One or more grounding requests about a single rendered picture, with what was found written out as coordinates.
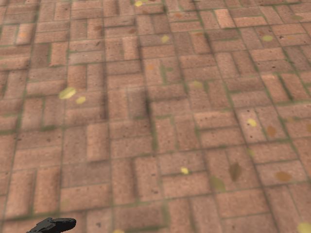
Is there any left robot hand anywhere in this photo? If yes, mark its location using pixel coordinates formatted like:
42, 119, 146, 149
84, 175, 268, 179
26, 217, 77, 233

